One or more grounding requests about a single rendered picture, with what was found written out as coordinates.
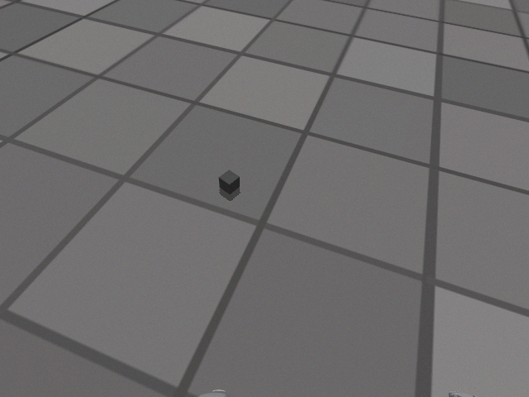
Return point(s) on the cube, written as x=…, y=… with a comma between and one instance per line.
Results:
x=229, y=182

